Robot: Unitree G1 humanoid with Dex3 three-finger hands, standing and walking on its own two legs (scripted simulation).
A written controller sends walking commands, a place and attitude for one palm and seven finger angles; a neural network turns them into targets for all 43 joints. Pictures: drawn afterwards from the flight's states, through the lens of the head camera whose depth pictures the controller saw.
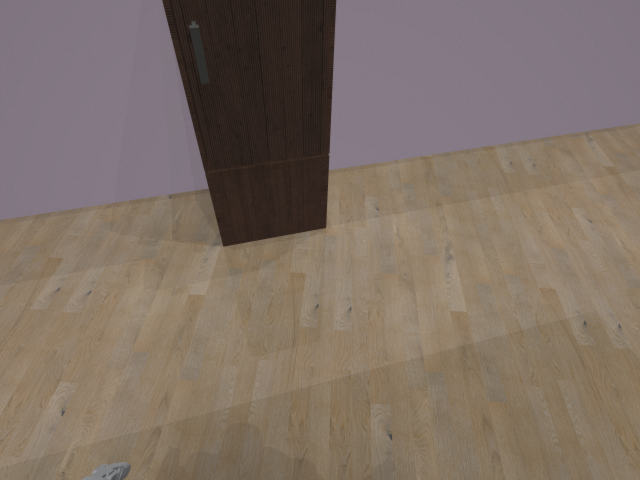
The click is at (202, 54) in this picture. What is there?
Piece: cupboard door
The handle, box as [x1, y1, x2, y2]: [189, 21, 209, 83]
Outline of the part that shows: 191,21 192,24 189,25 201,83 209,82 198,26 195,24 194,21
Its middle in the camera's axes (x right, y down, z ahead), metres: -0.33 -0.50 +1.03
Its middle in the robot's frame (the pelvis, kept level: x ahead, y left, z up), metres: +1.10 +0.39 +0.05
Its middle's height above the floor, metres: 0.82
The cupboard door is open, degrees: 0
